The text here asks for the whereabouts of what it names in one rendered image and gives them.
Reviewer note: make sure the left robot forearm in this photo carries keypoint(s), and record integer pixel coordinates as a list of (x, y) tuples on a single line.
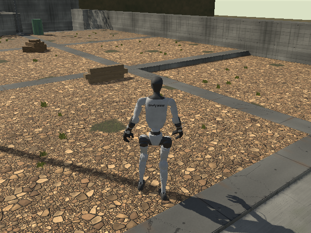
[(129, 126)]

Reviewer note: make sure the right robot forearm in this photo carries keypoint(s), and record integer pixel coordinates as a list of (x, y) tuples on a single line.
[(178, 126)]

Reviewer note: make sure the robot right upper arm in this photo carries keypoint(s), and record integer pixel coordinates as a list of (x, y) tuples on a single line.
[(174, 111)]

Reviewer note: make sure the robot right shin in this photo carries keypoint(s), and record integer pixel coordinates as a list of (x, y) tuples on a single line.
[(163, 178)]

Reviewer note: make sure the left robot thigh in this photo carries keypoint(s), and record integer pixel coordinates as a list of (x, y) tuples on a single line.
[(143, 143)]

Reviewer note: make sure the robot left upper arm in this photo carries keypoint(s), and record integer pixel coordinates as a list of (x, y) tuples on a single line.
[(137, 110)]

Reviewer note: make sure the robot left hand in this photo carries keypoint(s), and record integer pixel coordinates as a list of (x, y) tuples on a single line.
[(125, 135)]

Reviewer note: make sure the robot right hand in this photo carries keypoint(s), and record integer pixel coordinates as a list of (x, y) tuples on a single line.
[(180, 134)]

